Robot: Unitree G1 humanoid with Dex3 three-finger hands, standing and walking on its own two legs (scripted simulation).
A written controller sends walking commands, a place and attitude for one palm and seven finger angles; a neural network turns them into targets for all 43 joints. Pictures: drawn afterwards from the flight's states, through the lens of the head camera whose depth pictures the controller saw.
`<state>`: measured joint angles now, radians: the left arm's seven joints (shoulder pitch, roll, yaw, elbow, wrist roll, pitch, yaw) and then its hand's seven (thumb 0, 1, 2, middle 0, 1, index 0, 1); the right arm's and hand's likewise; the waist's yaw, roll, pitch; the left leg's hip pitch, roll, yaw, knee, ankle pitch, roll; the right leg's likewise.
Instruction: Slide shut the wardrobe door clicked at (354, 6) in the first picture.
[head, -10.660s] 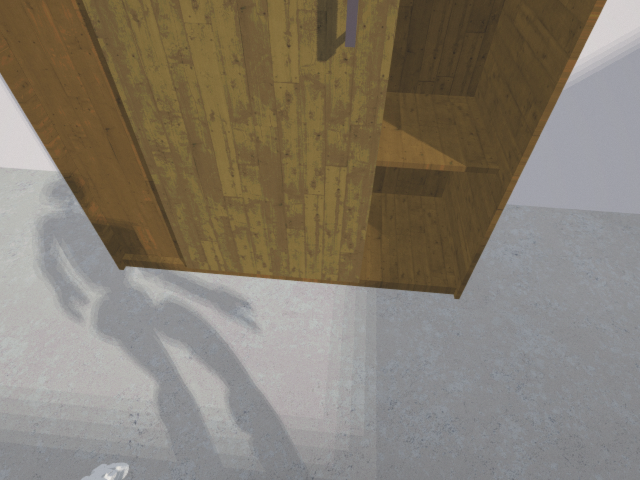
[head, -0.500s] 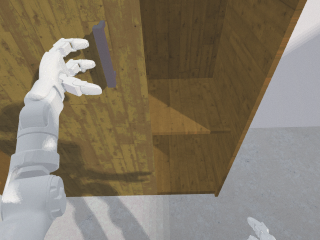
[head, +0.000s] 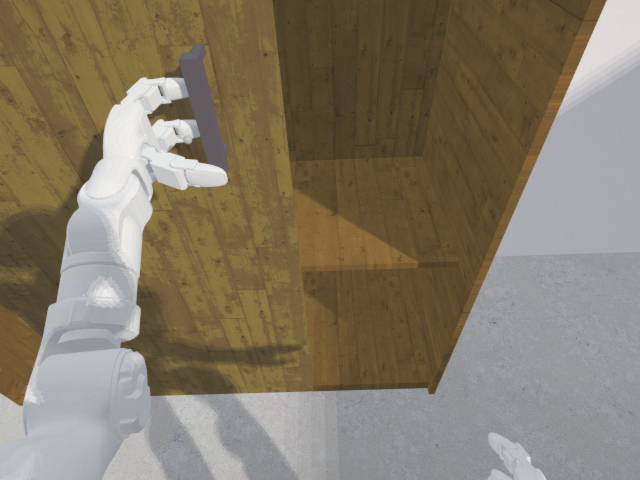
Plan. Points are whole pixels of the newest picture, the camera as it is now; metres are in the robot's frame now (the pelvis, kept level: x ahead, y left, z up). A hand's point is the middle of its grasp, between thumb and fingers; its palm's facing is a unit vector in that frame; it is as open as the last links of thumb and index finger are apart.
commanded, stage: feel for the door with the fingertips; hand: left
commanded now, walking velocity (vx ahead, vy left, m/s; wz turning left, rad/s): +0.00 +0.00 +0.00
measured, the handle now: (210, 113) +0.50 +0.17 +0.23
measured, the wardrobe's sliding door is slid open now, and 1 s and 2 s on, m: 0.37 0.37 0.37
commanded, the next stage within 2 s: slide the fingers in behind the handle in 0.46 s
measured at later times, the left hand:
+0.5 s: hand (196, 128) +0.46 +0.17 +0.24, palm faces +0.08 -1.00 +0.00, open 14.0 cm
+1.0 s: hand (205, 133) +0.45 +0.16 +0.24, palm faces +0.07 -1.00 +0.01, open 14.0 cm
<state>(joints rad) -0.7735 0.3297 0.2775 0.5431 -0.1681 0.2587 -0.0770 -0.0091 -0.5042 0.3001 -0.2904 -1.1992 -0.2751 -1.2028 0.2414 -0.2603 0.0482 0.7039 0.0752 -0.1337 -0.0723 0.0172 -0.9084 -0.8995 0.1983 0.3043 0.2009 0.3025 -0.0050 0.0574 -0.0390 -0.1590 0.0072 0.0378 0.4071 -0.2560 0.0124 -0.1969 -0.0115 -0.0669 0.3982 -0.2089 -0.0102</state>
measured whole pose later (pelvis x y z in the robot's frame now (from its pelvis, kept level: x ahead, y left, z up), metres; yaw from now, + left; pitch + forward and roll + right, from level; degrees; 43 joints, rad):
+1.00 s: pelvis +0.00 +0.01 +0.00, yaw -1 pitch +2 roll +0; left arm -0.85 0.33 0.29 0.68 -0.15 0.18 -0.07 -0.01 -0.50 0.30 -0.31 -1.21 -0.30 -1.20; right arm 0.29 -0.26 0.04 0.72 0.07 -0.16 -0.07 0.02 -0.91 -0.90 0.20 0.30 0.20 0.30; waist -0.03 0.05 -0.04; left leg -0.19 0.01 0.06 0.41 -0.26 0.02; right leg -0.23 -0.01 -0.05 0.40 -0.20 0.00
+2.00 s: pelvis +0.00 +0.00 +0.00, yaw +0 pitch +1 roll +0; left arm -0.89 0.25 0.21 0.66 -0.14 0.22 0.03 -0.01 -0.50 0.30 -0.29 -1.20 -0.27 -1.20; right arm 0.27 -0.25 0.04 0.74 0.06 -0.14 -0.06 0.02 -0.91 -0.90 0.20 0.30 0.20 0.30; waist -0.01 0.05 -0.04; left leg -0.18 0.00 0.04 0.42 -0.26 0.02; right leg -0.22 -0.02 -0.06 0.40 -0.21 0.00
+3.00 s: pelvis +0.00 +0.01 +0.00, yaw +0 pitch +1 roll +0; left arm -0.88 0.24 0.20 0.62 -0.15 0.27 0.04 0.00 0.31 0.65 -0.37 -1.32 -0.36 -1.32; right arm 0.24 -0.24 0.04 0.73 0.06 -0.11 -0.06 0.02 -0.91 -0.90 0.20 0.30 0.20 0.30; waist -0.01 0.04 -0.04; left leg -0.17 0.00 0.04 0.41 -0.26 0.02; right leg -0.20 -0.02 -0.06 0.39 -0.21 0.00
